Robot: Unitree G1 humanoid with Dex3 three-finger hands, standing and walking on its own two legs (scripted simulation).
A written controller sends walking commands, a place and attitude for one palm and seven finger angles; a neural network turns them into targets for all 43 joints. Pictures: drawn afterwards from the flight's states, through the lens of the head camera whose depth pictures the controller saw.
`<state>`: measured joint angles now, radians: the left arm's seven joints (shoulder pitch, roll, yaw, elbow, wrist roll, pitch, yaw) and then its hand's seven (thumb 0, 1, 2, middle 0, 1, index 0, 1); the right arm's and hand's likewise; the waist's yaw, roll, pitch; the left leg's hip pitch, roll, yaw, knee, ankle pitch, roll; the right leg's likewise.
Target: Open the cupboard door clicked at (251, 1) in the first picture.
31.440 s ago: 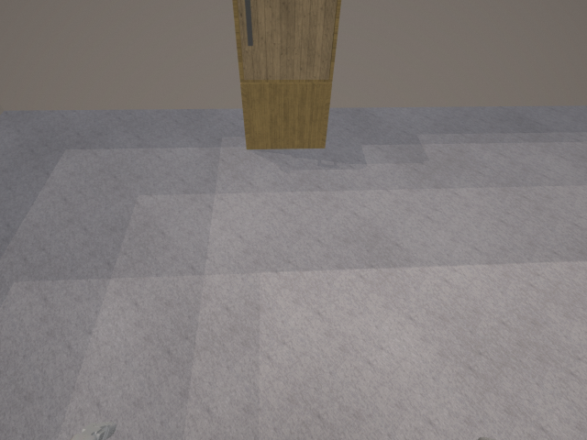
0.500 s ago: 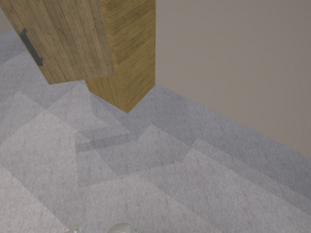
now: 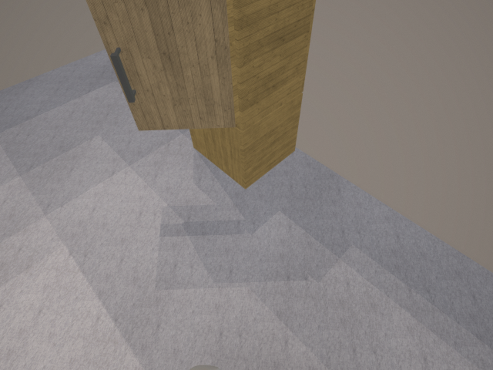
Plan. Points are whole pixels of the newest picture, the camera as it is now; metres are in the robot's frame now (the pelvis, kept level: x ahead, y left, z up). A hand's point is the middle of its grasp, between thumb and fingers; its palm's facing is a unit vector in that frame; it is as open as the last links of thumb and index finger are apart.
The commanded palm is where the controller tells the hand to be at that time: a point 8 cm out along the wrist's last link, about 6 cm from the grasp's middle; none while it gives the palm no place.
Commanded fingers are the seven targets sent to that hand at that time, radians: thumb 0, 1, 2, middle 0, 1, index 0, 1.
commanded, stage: take the last steps up to it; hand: left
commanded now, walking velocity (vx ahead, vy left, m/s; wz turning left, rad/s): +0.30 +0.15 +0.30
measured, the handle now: (125, 76) +0.97 +0.48 -0.08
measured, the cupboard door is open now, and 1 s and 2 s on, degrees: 47 47 47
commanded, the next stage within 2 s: come to a stop and stand still in 1.30 s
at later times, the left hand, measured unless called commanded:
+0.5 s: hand out of the picture +0.03 +0.28 -0.17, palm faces +0.19 -0.96 -0.20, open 7.4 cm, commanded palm none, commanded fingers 0.00 0.90 0.90 -0.20 -0.30 -0.20 -0.30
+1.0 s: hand (133, 272) +0.32 +0.28 -0.15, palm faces +0.19 -0.96 -0.19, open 7.2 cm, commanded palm none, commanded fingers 0.00 0.90 0.90 -0.20 -0.30 -0.20 -0.30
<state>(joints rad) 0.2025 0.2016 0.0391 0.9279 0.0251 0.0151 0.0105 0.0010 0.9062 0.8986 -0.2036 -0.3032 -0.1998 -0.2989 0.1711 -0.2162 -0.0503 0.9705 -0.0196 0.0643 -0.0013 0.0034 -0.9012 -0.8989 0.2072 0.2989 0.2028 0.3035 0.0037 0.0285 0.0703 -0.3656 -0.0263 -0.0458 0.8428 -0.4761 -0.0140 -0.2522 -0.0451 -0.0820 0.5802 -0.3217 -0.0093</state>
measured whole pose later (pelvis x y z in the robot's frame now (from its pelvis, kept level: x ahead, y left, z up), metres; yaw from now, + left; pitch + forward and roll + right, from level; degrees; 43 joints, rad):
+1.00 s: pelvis +0.25 +0.09 +0.01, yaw +8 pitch -1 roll +0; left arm 0.18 0.15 0.07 0.98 0.01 -0.07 0.02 -0.02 0.94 0.90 -0.21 -0.30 -0.20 -0.30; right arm 0.33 -0.15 -0.04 1.11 -0.03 -0.01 0.00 0.01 -0.91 -0.90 0.20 0.30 0.20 0.30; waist -0.03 0.01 0.05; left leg -0.45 0.08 0.04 1.00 -0.32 -0.01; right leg -0.22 -0.01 -0.16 0.44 -0.22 -0.06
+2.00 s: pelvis +0.42 +0.18 +0.00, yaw +6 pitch +0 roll -1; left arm 0.15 0.19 0.02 0.99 0.01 0.02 0.04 0.00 0.91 0.90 -0.21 -0.30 -0.20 -0.30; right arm 0.24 -0.18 -0.04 1.00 -0.02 0.03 -0.03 0.00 -0.90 -0.90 0.20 0.30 0.20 0.30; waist -0.01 -0.02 0.06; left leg -0.26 0.02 0.09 0.61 -0.34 0.04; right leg -0.31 -0.03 -0.04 0.61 -0.22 -0.02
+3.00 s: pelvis +0.38 +0.16 +0.01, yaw +7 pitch -2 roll +0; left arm 0.33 0.13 0.00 1.07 0.02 -0.01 0.03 0.01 0.92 0.90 -0.20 -0.30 -0.20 -0.30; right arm 0.35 -0.12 -0.01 1.10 -0.02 -0.01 -0.02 0.00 -0.90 -0.90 0.20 0.30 0.20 0.30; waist -0.02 0.00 0.00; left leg -0.24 0.00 0.05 0.46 -0.20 0.01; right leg -0.27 -0.01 0.00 0.48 -0.18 0.00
